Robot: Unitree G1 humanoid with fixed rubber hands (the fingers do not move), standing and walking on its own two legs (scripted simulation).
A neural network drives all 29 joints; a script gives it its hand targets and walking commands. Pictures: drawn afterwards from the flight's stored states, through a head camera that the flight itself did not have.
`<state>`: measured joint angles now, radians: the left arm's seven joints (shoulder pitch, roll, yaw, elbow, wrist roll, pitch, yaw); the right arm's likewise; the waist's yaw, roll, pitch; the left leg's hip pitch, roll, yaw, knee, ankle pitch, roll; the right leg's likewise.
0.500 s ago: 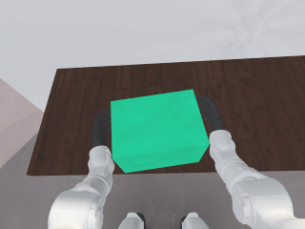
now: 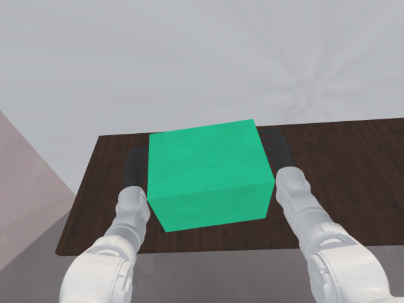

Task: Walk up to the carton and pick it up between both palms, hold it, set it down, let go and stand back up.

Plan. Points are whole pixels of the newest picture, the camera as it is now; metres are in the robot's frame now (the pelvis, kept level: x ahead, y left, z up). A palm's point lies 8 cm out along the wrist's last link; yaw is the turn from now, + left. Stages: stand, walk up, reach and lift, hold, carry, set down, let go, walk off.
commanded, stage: reach and lift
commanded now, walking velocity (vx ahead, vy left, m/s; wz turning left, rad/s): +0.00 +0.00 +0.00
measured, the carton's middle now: (208, 176) +0.40 +0.01 +0.02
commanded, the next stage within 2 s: none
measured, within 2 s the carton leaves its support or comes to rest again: neither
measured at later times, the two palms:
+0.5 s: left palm (115, 148) +0.40 +0.19 +0.13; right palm (279, 135) +0.42 -0.13 +0.13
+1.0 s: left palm (103, 152) +0.36 +0.19 +0.16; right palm (288, 126) +0.38 -0.13 +0.18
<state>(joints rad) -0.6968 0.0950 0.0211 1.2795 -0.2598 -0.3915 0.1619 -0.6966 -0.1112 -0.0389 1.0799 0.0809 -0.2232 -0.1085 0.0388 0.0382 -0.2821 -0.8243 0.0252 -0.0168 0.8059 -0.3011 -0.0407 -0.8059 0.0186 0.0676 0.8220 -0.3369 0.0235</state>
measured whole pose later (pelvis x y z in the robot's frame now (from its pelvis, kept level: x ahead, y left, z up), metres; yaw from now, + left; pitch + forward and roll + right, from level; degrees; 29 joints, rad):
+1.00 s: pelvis +0.00 +0.01 +0.04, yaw +0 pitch +3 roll -2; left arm -0.63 0.08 0.14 0.76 -0.02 0.25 0.16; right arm -0.69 -0.13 -0.04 0.81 0.15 0.24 -0.13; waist 0.04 0.00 -0.19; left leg -0.38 0.04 -0.02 0.51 -0.19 -0.03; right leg -0.32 0.02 0.06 0.44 -0.18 0.04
